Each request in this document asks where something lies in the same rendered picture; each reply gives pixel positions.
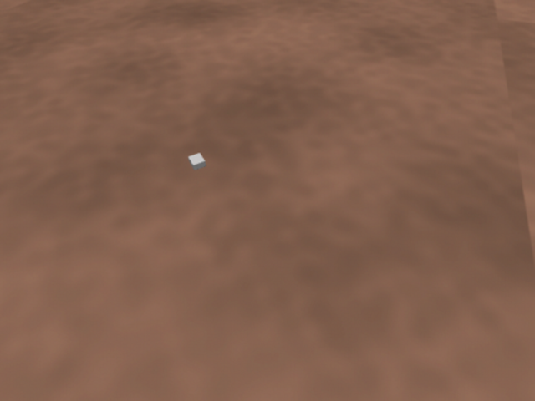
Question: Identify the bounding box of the small box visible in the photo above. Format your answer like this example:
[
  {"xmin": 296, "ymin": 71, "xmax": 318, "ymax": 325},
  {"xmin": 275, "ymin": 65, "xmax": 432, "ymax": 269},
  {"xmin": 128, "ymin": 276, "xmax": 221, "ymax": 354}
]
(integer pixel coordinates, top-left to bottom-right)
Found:
[{"xmin": 188, "ymin": 153, "xmax": 206, "ymax": 170}]

